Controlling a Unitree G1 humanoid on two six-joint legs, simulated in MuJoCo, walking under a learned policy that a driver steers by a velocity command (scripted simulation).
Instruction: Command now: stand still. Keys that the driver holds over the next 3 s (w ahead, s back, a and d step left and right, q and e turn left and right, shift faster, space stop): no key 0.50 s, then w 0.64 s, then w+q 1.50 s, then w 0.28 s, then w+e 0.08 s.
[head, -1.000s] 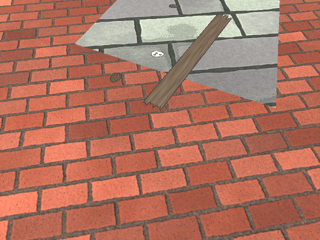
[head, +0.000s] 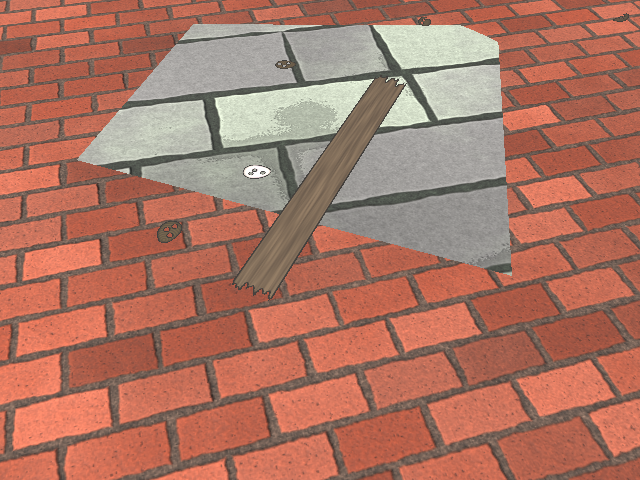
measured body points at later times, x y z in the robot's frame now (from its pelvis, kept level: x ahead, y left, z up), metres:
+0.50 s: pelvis +0.02 +0.01 +0.00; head +0.02 +0.01 +0.45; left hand +0.01 +0.23 -0.16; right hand +0.00 -0.21 -0.16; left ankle -0.01 +0.12 -0.74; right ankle +0.02 -0.08 -0.74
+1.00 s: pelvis +0.15 -0.04 +0.00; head +0.16 -0.05 +0.45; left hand +0.08 +0.20 -0.14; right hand +0.19 -0.28 -0.16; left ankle +0.13 +0.09 -0.67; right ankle +0.08 -0.10 -0.74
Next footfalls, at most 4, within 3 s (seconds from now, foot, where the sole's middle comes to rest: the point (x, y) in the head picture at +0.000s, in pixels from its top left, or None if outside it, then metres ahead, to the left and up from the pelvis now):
1.28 left None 0.47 0.04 -0.78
1.84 right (361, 361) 0.82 -0.07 -0.78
2.36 left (234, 316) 0.94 0.25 -0.78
2.92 right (198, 220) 1.28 0.39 -0.78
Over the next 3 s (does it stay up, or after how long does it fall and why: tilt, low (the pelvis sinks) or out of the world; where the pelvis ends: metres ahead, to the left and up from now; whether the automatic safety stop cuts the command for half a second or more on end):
stays up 1.14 0.35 -0.02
